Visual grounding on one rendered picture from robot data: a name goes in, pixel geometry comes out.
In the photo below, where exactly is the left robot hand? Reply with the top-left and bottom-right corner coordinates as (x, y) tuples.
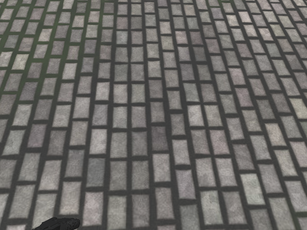
(32, 217), (81, 230)

